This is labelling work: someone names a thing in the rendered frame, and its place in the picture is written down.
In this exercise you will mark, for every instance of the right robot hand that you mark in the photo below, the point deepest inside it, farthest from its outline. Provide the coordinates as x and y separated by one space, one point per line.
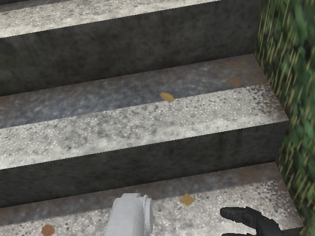
251 218

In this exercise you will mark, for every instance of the robot left thigh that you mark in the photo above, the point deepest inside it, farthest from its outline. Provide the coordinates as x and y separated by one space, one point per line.
131 215

